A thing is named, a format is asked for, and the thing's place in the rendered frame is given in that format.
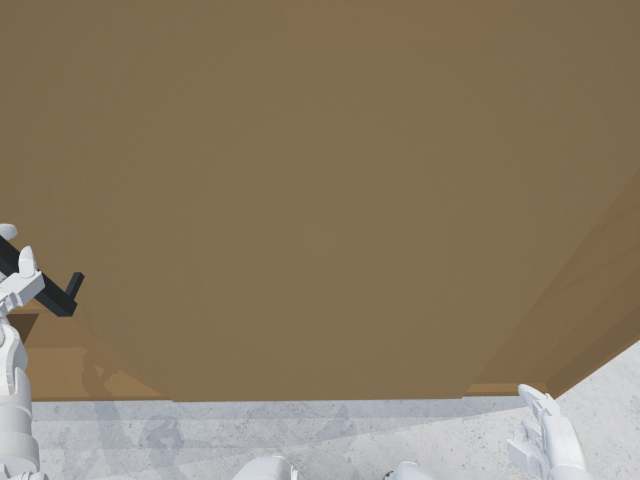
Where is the robot left forearm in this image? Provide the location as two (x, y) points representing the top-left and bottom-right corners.
(0, 311), (40, 480)

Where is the robot right shin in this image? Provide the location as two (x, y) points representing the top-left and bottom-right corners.
(393, 462), (418, 472)

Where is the handle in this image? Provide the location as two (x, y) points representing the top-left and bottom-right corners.
(0, 235), (85, 317)

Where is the robot left hand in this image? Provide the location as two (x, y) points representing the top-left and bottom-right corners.
(0, 224), (45, 316)

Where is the robot right hand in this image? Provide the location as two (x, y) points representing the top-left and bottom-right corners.
(507, 384), (589, 480)

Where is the wardrobe door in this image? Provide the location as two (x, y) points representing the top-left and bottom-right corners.
(473, 168), (640, 384)
(0, 0), (640, 402)

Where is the left robot thigh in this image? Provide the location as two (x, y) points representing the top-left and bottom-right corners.
(232, 457), (299, 480)

